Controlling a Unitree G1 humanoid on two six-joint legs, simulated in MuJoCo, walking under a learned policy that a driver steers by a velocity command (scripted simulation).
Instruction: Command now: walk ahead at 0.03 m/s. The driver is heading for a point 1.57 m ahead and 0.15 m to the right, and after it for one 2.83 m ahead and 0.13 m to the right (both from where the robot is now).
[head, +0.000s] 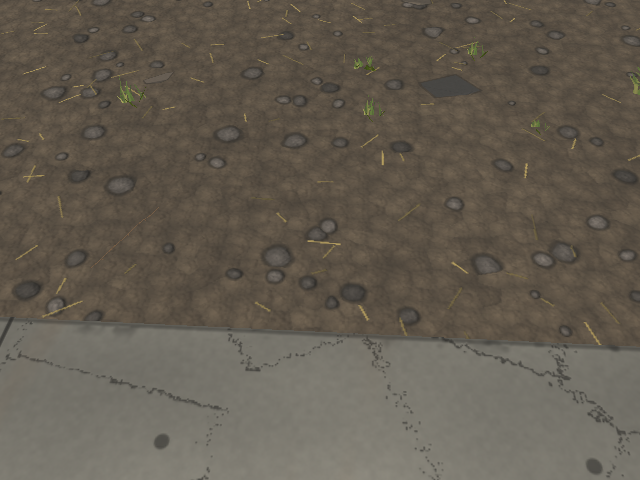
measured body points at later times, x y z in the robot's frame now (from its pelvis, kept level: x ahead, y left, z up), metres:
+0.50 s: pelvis +0.02 -0.02 +0.00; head +0.03 -0.02 +0.45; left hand +0.00 +0.21 -0.15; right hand +0.03 -0.27 -0.15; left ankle +0.03 +0.11 -0.74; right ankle -0.03 -0.14 -0.74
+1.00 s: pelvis +0.02 -0.03 +0.01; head +0.03 -0.03 +0.45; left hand -0.02 +0.20 -0.15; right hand -0.01 -0.27 -0.15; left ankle +0.03 +0.12 -0.74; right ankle -0.03 -0.14 -0.74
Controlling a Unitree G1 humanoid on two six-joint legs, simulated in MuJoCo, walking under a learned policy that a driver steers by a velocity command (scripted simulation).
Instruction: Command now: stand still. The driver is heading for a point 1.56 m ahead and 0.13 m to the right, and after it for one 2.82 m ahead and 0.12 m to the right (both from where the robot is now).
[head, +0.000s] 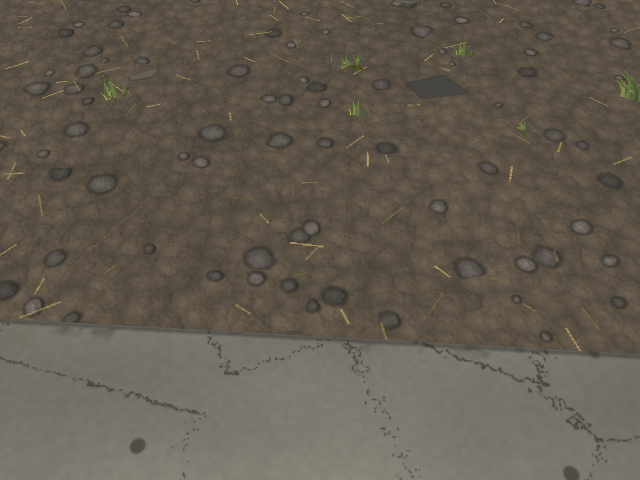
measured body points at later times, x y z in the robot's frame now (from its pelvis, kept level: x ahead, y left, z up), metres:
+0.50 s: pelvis +0.00 -0.01 +0.00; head +0.02 -0.01 +0.45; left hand -0.03 +0.22 -0.15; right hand -0.04 -0.25 -0.16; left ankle +0.01 +0.15 -0.74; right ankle -0.04 -0.11 -0.74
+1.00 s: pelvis +0.00 -0.01 +0.00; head +0.02 -0.01 +0.45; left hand -0.03 +0.22 -0.15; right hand -0.05 -0.25 -0.16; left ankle +0.01 +0.15 -0.74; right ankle -0.04 -0.11 -0.74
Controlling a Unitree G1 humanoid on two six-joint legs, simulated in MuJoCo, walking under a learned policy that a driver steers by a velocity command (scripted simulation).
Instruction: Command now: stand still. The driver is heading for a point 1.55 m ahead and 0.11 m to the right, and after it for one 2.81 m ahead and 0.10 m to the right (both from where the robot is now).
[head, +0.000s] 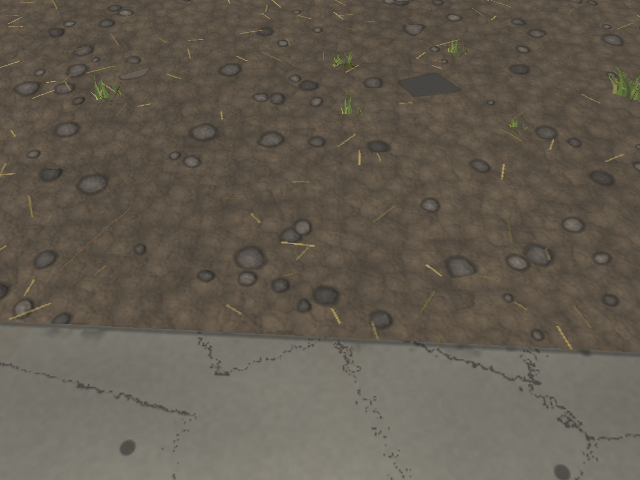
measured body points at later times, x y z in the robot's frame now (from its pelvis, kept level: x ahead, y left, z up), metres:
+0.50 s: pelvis +0.10 +0.06 +0.00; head +0.11 +0.08 +0.45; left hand +0.20 +0.29 -0.14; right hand -0.01 -0.17 -0.13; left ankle +0.06 +0.14 -0.74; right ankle +0.05 -0.08 -0.44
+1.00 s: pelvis +0.35 +0.04 +0.18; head +0.32 +0.04 +0.62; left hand +0.30 +0.26 +0.02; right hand +0.53 -0.17 +0.09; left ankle +0.42 +0.23 -0.39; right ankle +0.33 -0.03 -0.56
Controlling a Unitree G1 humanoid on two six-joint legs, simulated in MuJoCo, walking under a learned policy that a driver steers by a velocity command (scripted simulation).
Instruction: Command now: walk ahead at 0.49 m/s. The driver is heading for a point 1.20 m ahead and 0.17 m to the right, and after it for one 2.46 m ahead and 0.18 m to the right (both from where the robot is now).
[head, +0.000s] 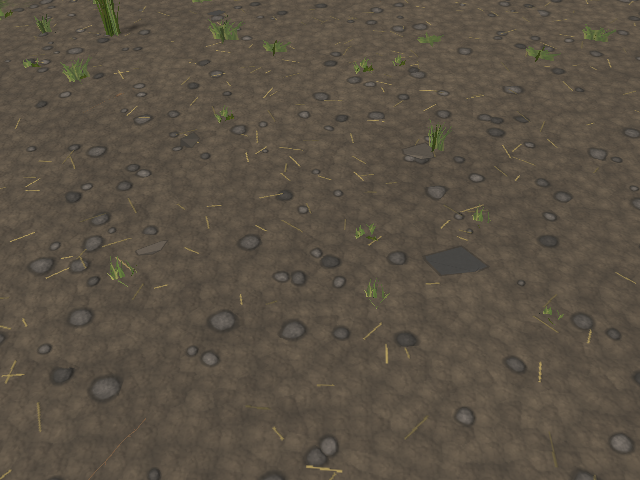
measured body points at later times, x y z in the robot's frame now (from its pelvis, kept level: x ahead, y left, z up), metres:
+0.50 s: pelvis +0.29 +0.08 +0.01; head +0.31 +0.08 +0.46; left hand +0.38 +0.35 -0.12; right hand +0.35 -0.18 -0.12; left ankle +0.30 +0.16 -0.73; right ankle +0.24 -0.08 -0.62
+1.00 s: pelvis +0.58 +0.01 +0.00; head +0.61 +0.00 +0.44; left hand +0.74 +0.26 -0.11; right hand +0.63 -0.27 -0.13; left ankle +0.48 +0.17 -0.63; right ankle +0.64 -0.06 -0.73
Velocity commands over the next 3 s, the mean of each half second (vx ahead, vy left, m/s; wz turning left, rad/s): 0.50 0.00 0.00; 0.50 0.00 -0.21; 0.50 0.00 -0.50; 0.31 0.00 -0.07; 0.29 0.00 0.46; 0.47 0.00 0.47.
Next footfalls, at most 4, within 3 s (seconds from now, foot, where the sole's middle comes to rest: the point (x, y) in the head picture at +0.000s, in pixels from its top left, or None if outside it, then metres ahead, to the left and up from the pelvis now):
0.30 left None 0.34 0.16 -0.77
0.86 right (366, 446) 0.68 -0.07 -0.77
1.38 left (305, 341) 0.97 0.07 -0.77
1.82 right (429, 312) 1.06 -0.27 -0.77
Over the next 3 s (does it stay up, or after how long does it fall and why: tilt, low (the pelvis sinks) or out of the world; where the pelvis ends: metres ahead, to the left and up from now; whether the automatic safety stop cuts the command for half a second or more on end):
stays up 1.36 -0.17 0.01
